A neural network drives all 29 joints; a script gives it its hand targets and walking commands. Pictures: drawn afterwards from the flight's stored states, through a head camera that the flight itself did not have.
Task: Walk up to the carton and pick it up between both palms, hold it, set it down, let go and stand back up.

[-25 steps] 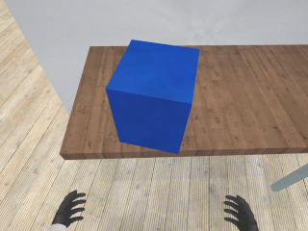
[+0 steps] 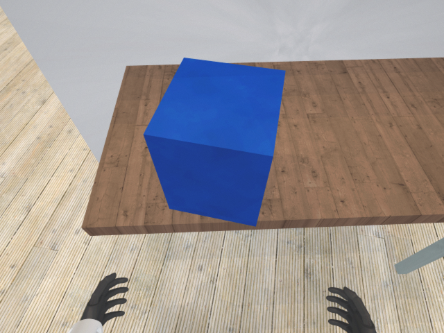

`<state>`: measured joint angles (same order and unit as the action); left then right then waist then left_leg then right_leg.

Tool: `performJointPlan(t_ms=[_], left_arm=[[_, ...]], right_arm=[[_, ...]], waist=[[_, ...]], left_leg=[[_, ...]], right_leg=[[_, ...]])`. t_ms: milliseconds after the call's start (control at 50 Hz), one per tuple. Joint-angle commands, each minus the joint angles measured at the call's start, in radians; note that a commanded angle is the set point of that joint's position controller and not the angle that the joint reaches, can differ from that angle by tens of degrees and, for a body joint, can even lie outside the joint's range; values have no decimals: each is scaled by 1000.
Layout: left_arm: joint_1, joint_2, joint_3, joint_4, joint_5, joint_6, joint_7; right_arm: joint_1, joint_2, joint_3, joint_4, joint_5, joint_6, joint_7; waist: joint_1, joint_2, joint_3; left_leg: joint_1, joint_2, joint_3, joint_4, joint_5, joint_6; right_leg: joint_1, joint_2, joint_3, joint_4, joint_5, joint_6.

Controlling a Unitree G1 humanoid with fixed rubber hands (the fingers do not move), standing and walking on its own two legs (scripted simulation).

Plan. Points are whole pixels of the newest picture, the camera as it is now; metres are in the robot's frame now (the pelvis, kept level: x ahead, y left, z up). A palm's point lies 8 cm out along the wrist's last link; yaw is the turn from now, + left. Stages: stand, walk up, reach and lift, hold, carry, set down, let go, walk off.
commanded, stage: let go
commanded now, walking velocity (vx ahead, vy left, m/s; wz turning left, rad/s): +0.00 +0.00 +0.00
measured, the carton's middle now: (221, 146) +0.46 +0.02 +0.03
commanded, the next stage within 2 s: stand in 0.04 s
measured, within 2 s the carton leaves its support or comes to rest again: neither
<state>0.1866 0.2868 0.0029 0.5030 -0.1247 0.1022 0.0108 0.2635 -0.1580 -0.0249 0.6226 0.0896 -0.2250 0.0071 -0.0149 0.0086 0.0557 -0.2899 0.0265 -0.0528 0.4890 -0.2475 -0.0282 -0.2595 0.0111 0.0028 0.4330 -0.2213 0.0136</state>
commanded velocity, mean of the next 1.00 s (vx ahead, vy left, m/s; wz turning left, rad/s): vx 0.00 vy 0.00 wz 0.00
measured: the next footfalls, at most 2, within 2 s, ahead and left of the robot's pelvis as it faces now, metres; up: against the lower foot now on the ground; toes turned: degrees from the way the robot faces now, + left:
none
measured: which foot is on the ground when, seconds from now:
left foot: down 0.00-1.00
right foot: down 0.00-1.00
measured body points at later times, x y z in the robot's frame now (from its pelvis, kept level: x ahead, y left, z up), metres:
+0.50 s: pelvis +0.00 -0.01 -0.01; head -0.04 +0.00 +0.44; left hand +0.14 +0.26 -0.11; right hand +0.14 -0.29 -0.09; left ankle +0.00 +0.13 -0.74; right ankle +0.00 -0.13 -0.74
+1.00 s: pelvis -0.02 -0.01 -0.01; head -0.04 -0.01 +0.44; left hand +0.07 +0.27 -0.13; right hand +0.09 -0.29 -0.11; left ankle +0.00 +0.13 -0.74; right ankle +0.00 -0.13 -0.74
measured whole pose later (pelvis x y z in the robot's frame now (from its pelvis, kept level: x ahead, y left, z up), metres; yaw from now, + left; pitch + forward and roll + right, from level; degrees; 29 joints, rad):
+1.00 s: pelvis -0.02 -0.01 -0.01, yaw +0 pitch -1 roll -1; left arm 0.26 0.29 0.00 0.92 -0.03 -0.04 -0.02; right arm 0.26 -0.33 -0.02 0.77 0.07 -0.01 0.01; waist -0.01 0.03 -0.06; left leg -0.28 0.02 -0.05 0.55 -0.26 -0.03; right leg -0.26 0.01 0.00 0.52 -0.25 0.01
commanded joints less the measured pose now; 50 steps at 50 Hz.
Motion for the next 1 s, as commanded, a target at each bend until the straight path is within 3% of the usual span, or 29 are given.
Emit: performJointPlan(t_ms=[0,60,80,120,220,300,360,380,400,420,440,460,480,500,560,580,640,660,680,700,740,760,800,840,860,900,920,940,980], left_arm=[[-40,44,-6,-144,76,-68,16],[-34,40,-1,-136,83,-71,18],[44,268,85,30,208,-117,17],[38,245,99,48,198,-125,13],[-58,203,85,87,175,-149,-14],[-4,221,87,165,170,-168,-18],[20,240,93,179,173,-174,-26],[-25,250,84,196,170,-179,-23],[-48,278,89,181,177,-179,-20],[-20,259,95,188,163,-181,-16],[2,259,83,225,170,-187,-18],[-7,247,74,196,166,-193,-22],[-24,288,87,212,175,-198,-19],[-8,260,87,222,173,-189,-26],[-16,294,87,248,171,-189,-22],[13,280,81,242,158,-185,-20],[30,275,80,287,164,-179,-21],[17,304,86,287,163,-179,-22],[-16,282,80,282,166,-184,-20],[-35,286,81,256,161,-188,-18],[17,296,80,305,156,-185,-16],[-20,295,78,302,173,-180,-25],[14,251,72,318,148,-180,-23],[7,268,76,318,155,-181,-25],[-38,262,74,319,167,-182,-19],[24,241,61,341,156,-176,-21],[-11,307,84,347,169,-175,-14],[6,264,67,336,155,-175,-20],[43,290,73,355,151,-175,-18]], right_arm=[[-180,-159,-44,16,-109,-95,25],[-194,-161,-33,-7,-103,-117,26],[-15,-347,-78,63,-141,23,1],[-26,-344,-94,47,-150,100,-17],[35,-335,-69,50,-145,134,-24],[-2,-347,-56,59,-153,148,-22],[-13,-362,-53,44,-149,153,-14],[34,-380,-51,66,-154,154,-14],[48,-341,-38,70,-139,154,-13],[17,-373,-45,58,-159,153,-17],[-12,-358,-47,54,-152,159,-16],[13,-399,-51,56,-150,161,-15],[12,-373,-53,56,-143,165,-10],[1,-388,-49,68,-158,158,-7],[10,-385,-45,77,-144,163,-16],[-13,-390,-51,79,-155,157,-20],[-10,-398,-57,76,-148,160,-11],[30,-386,-47,96,-145,163,-9],[62,-397,-52,100,-143,161,-15],[-1,-414,-63,92,-145,158,-11],[6,-392,-57,92,-143,158,-11],[-24,-370,-50,92,-136,162,-13],[-22,-384,-46,110,-141,160,-15],[-6,-409,-53,113,-144,160,-12],[-8,-374,-46,133,-144,168,-13],[-39,-405,-56,140,-142,165,-14],[-15,-396,-47,146,-137,166,-10],[8,-398,-48,147,-142,166,-10],[-26,-380,-44,143,-141,161,-12]], waist=[[41,42,-250],[46,47,-254],[37,138,-428],[38,42,-416],[18,119,-273],[49,46,-141],[46,68,-182],[16,151,-120],[-2,64,-182],[32,99,-141],[15,57,-114],[38,63,-119],[11,79,-90],[33,77,-106],[20,121,-144],[46,135,-87],[42,15,-61],[4,45,-86],[1,107,-56],[29,48,-91],[14,102,-95],[13,46,-102],[42,119,-51],[27,105,-62],[12,35,-100],[21,68,-61],[20,137,-37],[30,82,-88],[31,138,-60]], left_leg=[[289,-18,113,-59,351,-31],[311,-22,117,-62,368,-37],[174,58,-1,32,535,15],[104,58,16,18,421,26],[101,68,-12,-23,270,42],[-22,69,-65,-53,181,60],[40,66,-47,-31,125,64],[48,61,-42,-47,133,71],[75,60,-54,-50,97,59],[82,64,-36,-34,143,64],[53,61,-53,-49,125,66],[33,58,-68,-43,114,69],[20,49,-58,-72,62,59],[36,58,-55,-63,41,71],[41,55,-69,-67,75,61],[-5,72,-100,-96,33,77],[1,62,-79,-75,15,82],[78,64,-59,-78,8,71],[62,50,-58,-82,54,64],[40,75,-89,-92,76,75],[44,66,-62,-72,58,64],[40,61,-72,-91,7,60],[4,84,-104,-111,7,88],[24,73,-95,-111,-58,72],[38,79,-102,-123,-48,70],[36,77,-90,-120,-73,61],[8,65,-81,-124,-36,58],[9,79,-110,-129,-14,72],[27,96,-96,-112,81,71]], right_leg=[[70,43,-67,-72,228,-32],[80,45,-68,-77,228,-38],[247,-94,69,64,354,-50],[263,-109,68,77,361,-45],[107,-103,77,48,142,-48],[89,-92,92,26,120,-58],[71,-103,99,25,152,-60],[38,-124,131,0,123,-71],[47,-105,102,11,96,-67],[14,-112,121,-4,131,-65],[31,-103,121,-12,101,-69],[53,-102,120,-27,98,-66],[0,-99,108,-15,51,-61],[41,-102,111,-28,50,-62],[51,-114,130,-18,48,-72],[27,-98,111,0,41,-62],[21,-121,144,-43,36,-72],[-24,-135,154,-68,12,-80],[-12,-113,141,-59,40,-73],[36,-97,117,-33,67,-67],[31,-104,128,-40,75,-60],[38,-87,99,-38,21,-61],[45,-101,134,-31,31,-64],[18,-96,136,-53,-7,-73],[42,-101,131,-36,-4,-71],[-1,-105,140,-64,-52,-73],[27,-103,152,-70,-14,-77],[76,-95,126,-25,9,-72],[39,-105,123,-7,71,-59]])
